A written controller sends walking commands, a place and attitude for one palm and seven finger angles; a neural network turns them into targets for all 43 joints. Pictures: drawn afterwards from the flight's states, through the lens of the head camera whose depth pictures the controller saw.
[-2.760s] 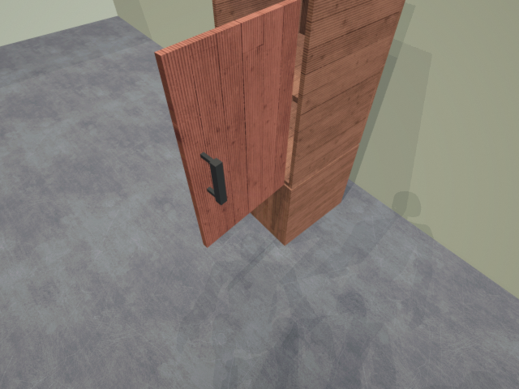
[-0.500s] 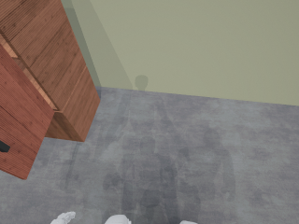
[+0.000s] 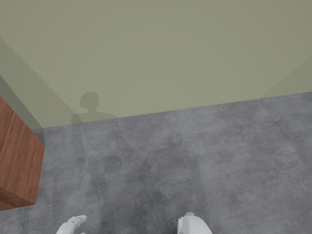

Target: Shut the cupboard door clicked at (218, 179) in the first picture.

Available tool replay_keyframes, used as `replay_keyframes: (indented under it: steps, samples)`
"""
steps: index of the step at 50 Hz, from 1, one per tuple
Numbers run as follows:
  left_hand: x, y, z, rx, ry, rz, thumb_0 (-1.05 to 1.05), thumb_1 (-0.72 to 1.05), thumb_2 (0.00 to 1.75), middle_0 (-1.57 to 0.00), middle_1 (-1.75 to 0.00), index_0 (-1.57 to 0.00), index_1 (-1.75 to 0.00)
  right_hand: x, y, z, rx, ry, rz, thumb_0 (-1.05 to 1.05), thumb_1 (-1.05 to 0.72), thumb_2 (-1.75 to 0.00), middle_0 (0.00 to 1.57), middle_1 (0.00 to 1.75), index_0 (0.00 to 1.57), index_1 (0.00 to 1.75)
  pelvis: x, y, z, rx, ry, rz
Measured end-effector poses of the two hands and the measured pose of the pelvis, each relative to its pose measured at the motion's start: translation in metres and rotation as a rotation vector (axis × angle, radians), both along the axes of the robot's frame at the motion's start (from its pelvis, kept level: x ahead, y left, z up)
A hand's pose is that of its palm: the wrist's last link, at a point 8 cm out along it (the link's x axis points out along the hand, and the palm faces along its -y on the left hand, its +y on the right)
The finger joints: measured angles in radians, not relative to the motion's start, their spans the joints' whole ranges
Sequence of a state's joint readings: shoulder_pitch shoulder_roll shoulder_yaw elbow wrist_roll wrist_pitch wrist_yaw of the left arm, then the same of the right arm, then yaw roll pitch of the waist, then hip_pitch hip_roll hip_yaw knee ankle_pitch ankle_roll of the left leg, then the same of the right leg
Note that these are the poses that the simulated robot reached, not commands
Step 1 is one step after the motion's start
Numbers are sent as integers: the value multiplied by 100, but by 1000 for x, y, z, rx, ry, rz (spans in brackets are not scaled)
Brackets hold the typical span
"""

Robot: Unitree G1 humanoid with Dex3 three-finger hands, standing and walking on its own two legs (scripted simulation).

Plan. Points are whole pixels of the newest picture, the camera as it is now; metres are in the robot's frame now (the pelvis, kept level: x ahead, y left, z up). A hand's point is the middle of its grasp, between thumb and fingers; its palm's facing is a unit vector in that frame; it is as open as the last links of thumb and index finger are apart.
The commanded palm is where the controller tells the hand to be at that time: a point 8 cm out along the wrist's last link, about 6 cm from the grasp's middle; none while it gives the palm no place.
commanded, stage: walk to a spot facing it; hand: left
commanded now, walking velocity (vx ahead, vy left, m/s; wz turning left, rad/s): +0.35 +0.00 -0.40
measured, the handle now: out of the picture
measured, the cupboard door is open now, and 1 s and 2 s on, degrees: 96 96 96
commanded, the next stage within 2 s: turn to face it in 0.82 s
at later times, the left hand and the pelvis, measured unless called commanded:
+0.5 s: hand (124, 205) +0.22 +0.10 -0.16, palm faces -0.05 -0.97 -0.22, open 7.2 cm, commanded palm none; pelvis +0.21 -0.08 +0.00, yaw -7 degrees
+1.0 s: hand (132, 127) +0.52 +0.11 -0.17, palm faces -0.08 -0.98 -0.17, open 7.3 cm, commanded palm none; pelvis +0.45 -0.07 +0.00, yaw -7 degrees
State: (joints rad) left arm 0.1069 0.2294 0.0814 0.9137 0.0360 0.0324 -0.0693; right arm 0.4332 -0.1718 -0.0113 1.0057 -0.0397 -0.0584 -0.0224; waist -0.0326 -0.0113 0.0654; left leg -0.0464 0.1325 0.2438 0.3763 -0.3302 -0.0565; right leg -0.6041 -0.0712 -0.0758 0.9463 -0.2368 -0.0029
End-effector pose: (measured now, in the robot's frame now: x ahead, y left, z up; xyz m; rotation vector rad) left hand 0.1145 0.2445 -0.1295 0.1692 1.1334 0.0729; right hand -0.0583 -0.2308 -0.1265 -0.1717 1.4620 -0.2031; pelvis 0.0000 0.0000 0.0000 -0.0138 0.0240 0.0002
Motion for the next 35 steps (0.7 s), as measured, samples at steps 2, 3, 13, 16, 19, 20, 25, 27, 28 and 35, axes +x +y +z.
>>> replay_keyframes:
  steps: [2,3,13,16,19,20,25,27,28,35]
  samples:
    - [38,-15,0,7,-15,-56,1,92,90,-20,-30,-20,-30,-10,-2,-5,16,54,-54,1,-91,-90,20,30,20,30,17,-8,-4,9,-1,-25]
    - [58,-23,-1,12,-24,-83,1,92,90,-20,-30,-20,-30,-13,-3,-8,25,80,-80,1,-91,-90,20,30,20,30,26,-13,-7,13,-1,-36]
    - [133,-88,-8,43,-21,-120,1,91,90,-20,-30,-20,-30,89,-53,-32,58,48,-161,1,-91,-90,20,30,20,30,106,-62,-15,27,-33,-99]
    - [126,-91,-3,59,37,-73,-1,94,90,-20,-30,-20,-30,157,-70,-23,44,-88,-136,1,-91,-90,20,30,20,30,129,-71,-4,30,-20,-115]
    - [122,-87,1,74,88,-47,-1,96,90,-20,-30,-21,-30,219,-81,-16,42,-188,-106,1,-91,-90,20,30,20,30,154,-78,1,28,-12,-125]
    - [120,-87,1,75,107,-37,-1,96,90,-20,-30,-20,-30,238,-83,-14,43,-214,-97,1,-91,-90,20,30,20,30,162,-80,2,26,-11,-127]
    - [106,-93,-2,58,216,20,0,94,90,-20,-30,-20,-30,325,-88,-8,50,-302,-51,1,-91,-90,20,30,20,30,208,-83,3,14,-14,-130]
    - [100,-98,-5,44,269,43,0,93,90,-20,-30,-20,-30,358,-87,-7,54,-323,-30,1,-91,-90,20,30,20,30,228,-83,1,12,-15,-127]
    - [97,-100,-7,36,297,53,0,93,90,-20,-30,-20,-30,375,-86,-6,56,-331,-19,1,-91,-90,20,30,20,30,237,-82,0,11,-16,-126]
    - [100,-110,-17,-20,492,116,1,92,90,-20,-30,-20,-30,486,-68,-10,56,-374,59,1,-91,-90,20,30,20,30,315,-72,-12,24,-18,-112]
